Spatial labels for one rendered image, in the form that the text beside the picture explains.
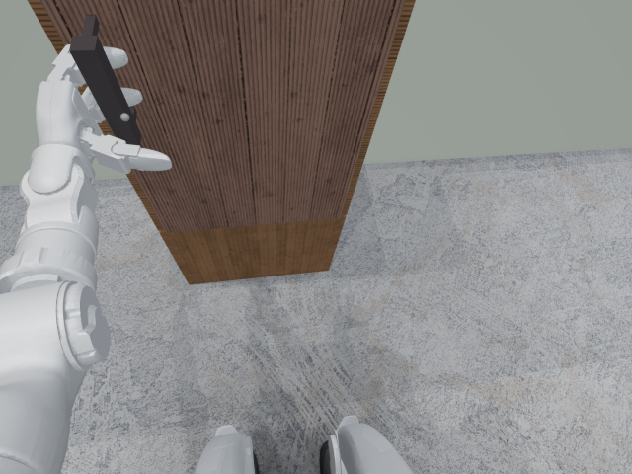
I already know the robot left upper arm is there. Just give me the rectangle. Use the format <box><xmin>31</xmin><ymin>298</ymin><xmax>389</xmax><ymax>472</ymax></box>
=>
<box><xmin>0</xmin><ymin>280</ymin><xmax>111</xmax><ymax>474</ymax></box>

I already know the handle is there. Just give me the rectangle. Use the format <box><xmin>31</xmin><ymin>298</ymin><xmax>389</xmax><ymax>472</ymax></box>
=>
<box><xmin>69</xmin><ymin>15</ymin><xmax>141</xmax><ymax>145</ymax></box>

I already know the robot left shin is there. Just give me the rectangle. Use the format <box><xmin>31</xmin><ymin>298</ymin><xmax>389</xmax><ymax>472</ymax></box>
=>
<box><xmin>215</xmin><ymin>425</ymin><xmax>240</xmax><ymax>436</ymax></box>

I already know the left robot forearm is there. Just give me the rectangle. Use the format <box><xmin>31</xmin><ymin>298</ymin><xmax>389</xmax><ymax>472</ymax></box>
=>
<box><xmin>0</xmin><ymin>144</ymin><xmax>99</xmax><ymax>294</ymax></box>

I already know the left robot thigh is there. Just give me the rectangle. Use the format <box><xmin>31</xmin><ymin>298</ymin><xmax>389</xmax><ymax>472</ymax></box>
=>
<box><xmin>193</xmin><ymin>433</ymin><xmax>255</xmax><ymax>474</ymax></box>

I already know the cupboard door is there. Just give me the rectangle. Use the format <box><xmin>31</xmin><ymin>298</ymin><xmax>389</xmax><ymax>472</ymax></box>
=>
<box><xmin>40</xmin><ymin>0</ymin><xmax>406</xmax><ymax>233</ymax></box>

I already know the robot left hand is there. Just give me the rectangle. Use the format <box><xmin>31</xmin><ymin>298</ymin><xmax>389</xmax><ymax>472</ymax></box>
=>
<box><xmin>36</xmin><ymin>44</ymin><xmax>172</xmax><ymax>174</ymax></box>

